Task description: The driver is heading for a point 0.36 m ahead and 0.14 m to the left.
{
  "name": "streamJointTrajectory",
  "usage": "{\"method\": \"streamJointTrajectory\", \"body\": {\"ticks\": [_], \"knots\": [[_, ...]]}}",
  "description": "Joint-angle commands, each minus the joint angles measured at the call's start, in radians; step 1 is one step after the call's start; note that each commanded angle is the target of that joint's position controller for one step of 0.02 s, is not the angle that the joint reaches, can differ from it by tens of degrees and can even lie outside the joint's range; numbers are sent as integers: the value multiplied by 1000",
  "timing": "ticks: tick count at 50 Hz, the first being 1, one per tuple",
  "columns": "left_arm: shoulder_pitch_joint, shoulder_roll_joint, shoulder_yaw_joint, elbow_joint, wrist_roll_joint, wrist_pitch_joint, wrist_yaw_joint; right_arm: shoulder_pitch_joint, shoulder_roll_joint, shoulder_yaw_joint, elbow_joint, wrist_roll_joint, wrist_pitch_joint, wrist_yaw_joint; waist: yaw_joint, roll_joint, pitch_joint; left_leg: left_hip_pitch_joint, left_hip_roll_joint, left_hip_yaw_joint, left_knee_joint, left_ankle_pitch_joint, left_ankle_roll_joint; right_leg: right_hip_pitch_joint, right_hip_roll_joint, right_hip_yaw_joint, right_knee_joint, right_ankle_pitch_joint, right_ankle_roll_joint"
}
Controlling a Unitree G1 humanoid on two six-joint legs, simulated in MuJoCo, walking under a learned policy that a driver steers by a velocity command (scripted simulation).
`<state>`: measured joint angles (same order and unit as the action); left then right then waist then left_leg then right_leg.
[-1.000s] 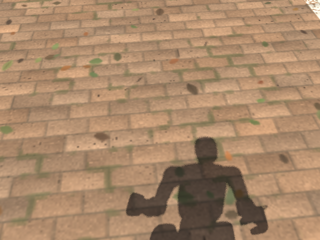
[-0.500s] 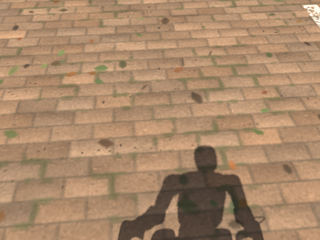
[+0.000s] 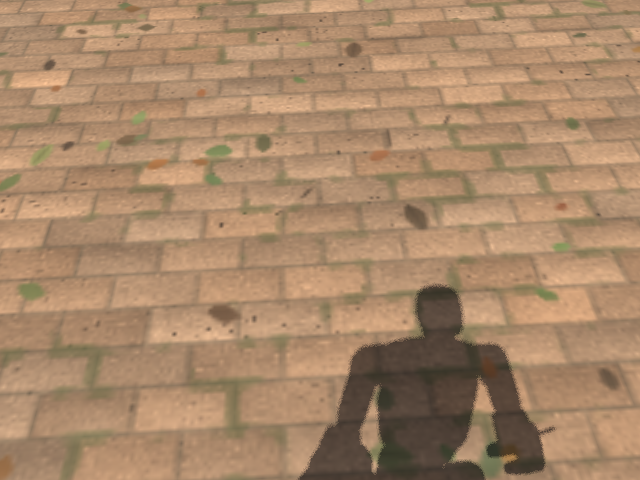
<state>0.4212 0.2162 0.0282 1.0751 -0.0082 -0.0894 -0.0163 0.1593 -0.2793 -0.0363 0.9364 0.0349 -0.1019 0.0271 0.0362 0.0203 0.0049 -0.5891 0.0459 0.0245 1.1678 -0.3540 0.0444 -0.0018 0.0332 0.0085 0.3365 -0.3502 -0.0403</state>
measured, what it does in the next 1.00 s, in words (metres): walks ahead: left foot, then right foot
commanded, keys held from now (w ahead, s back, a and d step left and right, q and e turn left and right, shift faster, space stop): w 0.10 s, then w+q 0.14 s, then no key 0.76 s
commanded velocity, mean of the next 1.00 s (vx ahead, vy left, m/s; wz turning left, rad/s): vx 0.22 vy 0.00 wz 0.08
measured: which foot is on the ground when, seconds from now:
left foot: up 0.00-0.20, down 0.22-1.00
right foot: down 0.00-0.22, up 0.24-0.66, down 0.68-1.00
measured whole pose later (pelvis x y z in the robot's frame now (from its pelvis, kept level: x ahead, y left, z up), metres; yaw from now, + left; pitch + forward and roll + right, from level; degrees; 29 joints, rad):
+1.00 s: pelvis +0.34 +0.03 +0.00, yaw +6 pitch +0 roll +0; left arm 0.12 0.23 0.05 0.99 0.00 -0.02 0.03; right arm 0.19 -0.25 -0.02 1.01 0.00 0.00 -0.02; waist -0.01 0.01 0.03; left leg -0.13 -0.04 -0.02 0.48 -0.34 0.04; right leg -0.28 0.00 0.01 0.50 -0.21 0.01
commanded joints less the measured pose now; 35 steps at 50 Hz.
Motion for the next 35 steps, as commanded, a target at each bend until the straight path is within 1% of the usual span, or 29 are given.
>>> {"method": "streamJointTrajectory", "body": {"ticks": [1, 2, 3, 4, 5, 6, 7, 8, 9, 10, 11, 12, 13, 14, 15, 16, 17, 18, 19, 20, 22, 24, 27, 29, 31, 32, 33, 34, 35], "knots": [[-23, 114, 5, -56, 6, 8, 24, -170, -12, 9, -128, -17, -12, 18, -1, -89, 123, -187, 43, 25, -219, 187, -36, -15, -213, 136, -201, 502, -144], [-28, 136, 8, -63, 7, 7, 33, -216, 7, 18, -149, -20, -9, 18, 6, -91, 129, -80, 21, 46, -341, 268, -47, -99, -182, 90, -229, 475, -135], [-5, 163, 14, -60, 6, 2, 40, -256, 14, 23, -168, -20, -6, 16, 16, -104, 131, 5, 1, 59, -440, 326, -50, -144, -181, 79, -268, 456, -135], [26, 186, 21, -50, 0, -3, 43, -279, -1, 20, -182, -15, -2, 13, 18, -118, 134, 51, -15, 59, -497, 357, -47, -139, -201, 85, -293, 445, -135], [40, 195, 27, -41, -8, -7, 44, -288, -22, 15, -193, -9, 2, 11, 10, -125, 142, 66, -19, 44, -548, 378, -35, -107, -220, 84, -299, 441, -131], [39, 197, 31, -38, -15, -9, 44, -285, -42, 10, -199, -4, 5, 11, -3, -131, 141, 63, -20, 33, -596, 394, -18, -52, -237, 66, -291, 464, -121], [35, 198, 34, -38, -15, -8, 43, -273, -64, 1, -200, -3, 6, 13, -17, -131, 124, 81, -28, 29, -626, 399, 3, 7, -252, 47, -256, 552, -107], [28, 203, 39, -40, -8, -3, 42, -240, -85, -11, -193, -2, 6, 14, -40, -139, 81, 128, -44, 33, -626, 389, 24, 62, -264, 28, -195, 705, -91], [20, 210, 44, -45, 3, 7, 42, -172, -106, -25, -176, -2, 10, 15, -78, -154, 20, 204, -68, 43, -603, 355, 46, 106, -268, 4, -97, 877, -74], [11, 204, 45, -51, 15, 21, 43, -46, -132, -45, -137, 0, 18, 14, -140, -156, -59, 335, -101, 61, -580, 309, 74, 110, -251, -31, 75, 1013, -54], [14, 192, 41, -62, 22, 31, 45, 88, -155, -63, -95, 3, 29, 12, -198, -137, -125, 517, -104, 49, -585, 291, 101, 20, -223, -59, 283, 1005, -29], [45, 149, 26, -93, 49, 31, 47, 222, -220, -82, -70, -3, 38, 5, -206, 38, -220, 774, 66, -230, -578, 230, 158, -225, -160, -85, 616, 635, -6], [179, -6, -15, -92, 30, 6, 27, 220, -246, -76, -64, -24, 30, 18, -97, 310, -352, 984, 309, -793, -801, 20, 353, -554, 42, 7, 966, -189, 44], [81, 99, 4, -97, -4, -28, 16, 159, -155, -55, -77, -26, 22, 18, -129, 170, -259, 885, 283, -828, -902, 54, 306, -626, -1, 125, 1082, -200, 18], [-18, 152, 18, -130, -30, -43, 13, 62, -130, -46, -97, -30, 12, 17, -106, 97, -117, 718, 267, -640, -892, 248, 271, -655, -40, 100, 1088, -121, 8], [-57, 165, 22, -134, -22, -47, 23, -10, -114, -39, -115, -31, 2, 20, -72, -35, -79, 564, 237, -493, -888, 477, 247, -586, -93, 90, 1041, -47, 10], [-69, 174, 34, -134, -10, -39, 34, -42, -98, -34, -117, -39, -3, 22, -43, -58, -53, 451, 202, -374, -891, 635, 236, -530, -124, 78, 986, -26, 18], [-55, 172, 38, -138, -3, -24, 40, -48, -83, -27, -109, -51, -6, 21, -15, -27, -58, 380, 176, -299, -909, 719, 225, -459, -146, 83, 939, -16, 20], [-46, 150, 38, -140, 0, -9, 45, -48, -72, -22, -99, -54, -8, 22, -1, 0, -55, 337, 159, -255, -923, 765, 225, -425, -149, 77, 886, -15, 27], [-44, 129, 36, -143, 4, 5, 50, -41, -73, -19, -87, -56, -10, 20, 9, 13, -51, 295, 148, -213, -932, 817, 230, -401, -147, 65, 840, -8, 38], [-76, 119, 37, -166, 16, 23, 59, -26, -93, -20, -68, -61, -9, 6, 16, 16, -54, 270, 136, -164, -938, 876, 239, -404, -142, 54, 725, 50, 65], [-129, 111, 36, -186, 21, 34, 64, -23, -106, -20, -59, -59, 4, -11, 8, 23, -71, 288, 120, -130, -934, 842, 220, -409, -148, 53, 582, 142, 82], [-223, 110, 33, -206, 12, 44, 61, 5, -122, -22, -40, -52, 24, -26, -35, 30, -79, 318, 101, -116, -939, 691, 175, -373, -129, 43, 399, 265, 85], [-268, 122, 36, -214, 6, 51, 60, 26, -121, -19, -22, -50, 36, -30, -53, 35, -64, 343, 107, -138, -940, 572, 169, -363, -119, 47, 324, 272, 86], [-300, 130, 39, -223, 8, 52, 59, 34, -110, -15, -9, -49, 45, -31, -57, 42, -47, 372, 121, -170, -917, 505, 171, -352, -110, 51, 256, 220, 81], [-302, 131, 40, -224, 11, 50, 58, 32, -104, -12, -5, -46, 49, -31, -51, 43, -44, 385, 122, -182, -891, 488, 166, -332, -103, 48, 209, 204, 73], [-283, 128, 40, -217, 16, 45, 56, 22, -92, -7, -4, -38, 54, -32, -28, 34, -47, 386, 106, -180, -853, 460, 145, -276, -96, 39, 119, 256, 60], [-265, 148, 43, -210, 26, 40, 57, 54, -73, 0, 4, -36, 54, -31, -20, 6, -53, 373, 73, -176, -815, 431, 102, -195, -118, 62, 35, 403, 44], [-240, 201, 53, -206, 29, 40, 61, 108, -58, 6, 6, -53, 48, -29, -50, -54, -94, 332, 26, -154, -765, 368, 63, -82, -188, 123, 70, 623, 15]]}}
